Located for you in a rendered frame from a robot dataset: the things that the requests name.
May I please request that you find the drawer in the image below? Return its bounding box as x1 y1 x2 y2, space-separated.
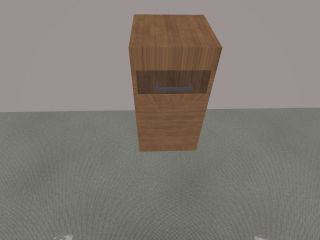
136 70 212 95

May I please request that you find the cabinet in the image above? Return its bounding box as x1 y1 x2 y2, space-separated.
128 14 223 152

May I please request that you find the handle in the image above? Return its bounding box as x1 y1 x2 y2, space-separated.
155 82 193 92
155 109 189 114

